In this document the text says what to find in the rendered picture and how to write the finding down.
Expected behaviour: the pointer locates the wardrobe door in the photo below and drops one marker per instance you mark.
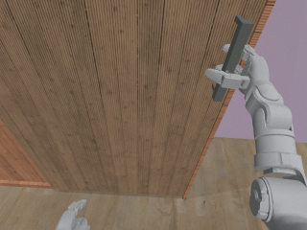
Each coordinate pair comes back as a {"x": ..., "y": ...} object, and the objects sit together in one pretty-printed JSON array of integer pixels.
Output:
[
  {"x": 15, "y": 164},
  {"x": 111, "y": 95}
]

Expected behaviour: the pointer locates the handle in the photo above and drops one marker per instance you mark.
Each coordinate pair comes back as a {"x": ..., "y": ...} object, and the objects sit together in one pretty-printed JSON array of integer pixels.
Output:
[{"x": 235, "y": 50}]

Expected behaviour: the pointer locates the robot left hand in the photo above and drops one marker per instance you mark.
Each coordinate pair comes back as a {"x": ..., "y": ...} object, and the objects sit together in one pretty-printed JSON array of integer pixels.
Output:
[{"x": 68, "y": 220}]

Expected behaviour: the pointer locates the robot right forearm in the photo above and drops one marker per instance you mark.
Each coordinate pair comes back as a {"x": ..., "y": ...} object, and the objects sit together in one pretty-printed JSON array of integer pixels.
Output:
[{"x": 273, "y": 133}]

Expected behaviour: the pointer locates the robot right hand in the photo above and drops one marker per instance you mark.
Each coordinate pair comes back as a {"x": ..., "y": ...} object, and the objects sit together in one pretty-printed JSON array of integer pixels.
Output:
[{"x": 255, "y": 69}]

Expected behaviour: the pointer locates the robot right upper arm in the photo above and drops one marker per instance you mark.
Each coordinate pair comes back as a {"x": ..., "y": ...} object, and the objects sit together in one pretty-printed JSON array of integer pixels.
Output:
[{"x": 280, "y": 203}]

